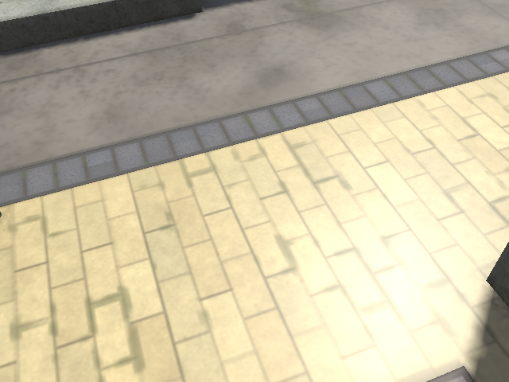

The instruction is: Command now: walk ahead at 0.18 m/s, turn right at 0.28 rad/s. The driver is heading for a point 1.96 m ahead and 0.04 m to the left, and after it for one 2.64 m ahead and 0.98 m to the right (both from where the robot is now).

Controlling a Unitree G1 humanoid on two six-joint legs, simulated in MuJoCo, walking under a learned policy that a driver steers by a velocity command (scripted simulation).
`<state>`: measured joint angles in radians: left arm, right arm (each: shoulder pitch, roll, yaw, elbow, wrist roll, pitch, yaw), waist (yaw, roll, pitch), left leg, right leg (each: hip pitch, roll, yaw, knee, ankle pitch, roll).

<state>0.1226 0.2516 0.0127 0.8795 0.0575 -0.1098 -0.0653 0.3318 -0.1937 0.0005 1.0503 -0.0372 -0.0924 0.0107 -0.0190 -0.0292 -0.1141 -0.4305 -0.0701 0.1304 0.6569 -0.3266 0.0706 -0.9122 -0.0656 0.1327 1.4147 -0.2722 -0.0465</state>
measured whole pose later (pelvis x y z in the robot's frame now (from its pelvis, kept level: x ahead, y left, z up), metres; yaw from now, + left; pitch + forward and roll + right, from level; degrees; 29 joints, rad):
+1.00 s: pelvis +0.11 +0.00 +0.02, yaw +8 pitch +2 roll -2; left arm 0.10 0.26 0.07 0.79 0.01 0.00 0.06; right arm 0.14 -0.27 -0.08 0.72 0.02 0.04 -0.01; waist 0.01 0.00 0.03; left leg -0.45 0.07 0.02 0.88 -0.40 -0.02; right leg -0.31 -0.07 -0.15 0.47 -0.17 0.00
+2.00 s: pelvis +0.36 -0.06 +0.02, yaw -8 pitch +5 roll -1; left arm 0.45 0.17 0.03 0.84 0.03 -0.11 -0.05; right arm 0.11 -0.22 -0.01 0.78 -0.04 -0.11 0.03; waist 0.06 0.03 -0.09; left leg -0.74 0.07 0.01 0.89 -0.09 0.02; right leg -0.07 0.09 0.07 0.34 -0.34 -0.07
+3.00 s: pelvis +0.81 -0.07 +0.03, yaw +17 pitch +3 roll -1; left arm 0.30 0.28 0.08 0.73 -0.02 -0.04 0.00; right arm 0.18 -0.26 -0.05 0.68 0.01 -0.02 0.01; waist 0.06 0.00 -0.05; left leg -0.42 0.04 -0.01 0.65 -0.29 0.02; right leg -0.29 -0.01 -0.03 0.43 -0.20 -0.01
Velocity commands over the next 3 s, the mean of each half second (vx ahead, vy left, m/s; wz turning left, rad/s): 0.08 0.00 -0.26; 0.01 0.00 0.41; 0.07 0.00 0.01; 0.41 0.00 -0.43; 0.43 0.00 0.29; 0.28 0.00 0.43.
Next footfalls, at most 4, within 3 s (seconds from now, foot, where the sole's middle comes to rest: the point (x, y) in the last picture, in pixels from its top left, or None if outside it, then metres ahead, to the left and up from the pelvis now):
0.18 right None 0.23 -0.15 -0.75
0.54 left None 0.20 0.11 -0.75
1.04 left None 0.13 0.14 -0.75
1.72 right None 0.27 -0.14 -0.75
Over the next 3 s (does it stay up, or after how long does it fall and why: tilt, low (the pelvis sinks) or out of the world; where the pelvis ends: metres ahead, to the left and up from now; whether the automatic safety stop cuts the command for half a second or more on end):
stays up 0.81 -0.07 0.03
